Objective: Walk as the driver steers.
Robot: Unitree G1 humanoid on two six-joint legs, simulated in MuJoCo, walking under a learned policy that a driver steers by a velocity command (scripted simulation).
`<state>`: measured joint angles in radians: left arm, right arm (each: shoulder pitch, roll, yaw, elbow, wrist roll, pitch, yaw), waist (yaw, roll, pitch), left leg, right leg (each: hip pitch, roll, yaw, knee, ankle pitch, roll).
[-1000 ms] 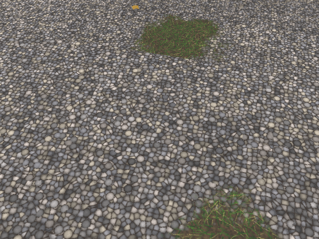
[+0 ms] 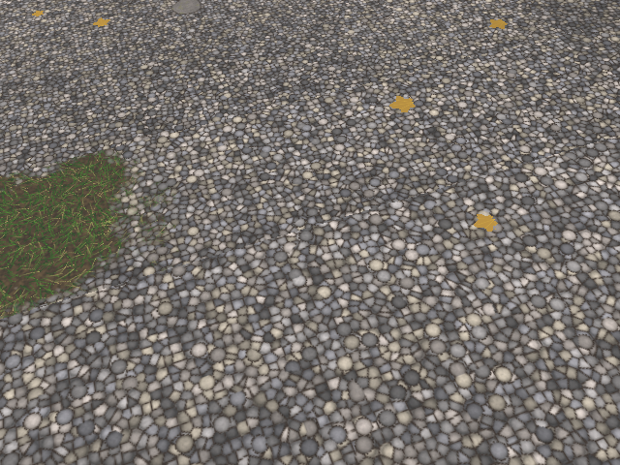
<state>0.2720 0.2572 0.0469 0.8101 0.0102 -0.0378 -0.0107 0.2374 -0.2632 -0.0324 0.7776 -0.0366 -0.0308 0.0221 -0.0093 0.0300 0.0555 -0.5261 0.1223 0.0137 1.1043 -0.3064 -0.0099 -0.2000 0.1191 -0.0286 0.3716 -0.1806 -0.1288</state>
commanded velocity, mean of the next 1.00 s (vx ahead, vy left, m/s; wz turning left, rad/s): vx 0.50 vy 0.00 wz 0.26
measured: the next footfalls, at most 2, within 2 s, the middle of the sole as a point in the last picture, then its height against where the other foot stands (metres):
left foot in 0.36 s outside the picture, level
right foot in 0.86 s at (346, 379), level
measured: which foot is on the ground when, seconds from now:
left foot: up 0.00-0.34, down 0.36-0.88, up 0.90-1.00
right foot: down 0.00-0.38, up 0.40-0.84, down 0.86-1.00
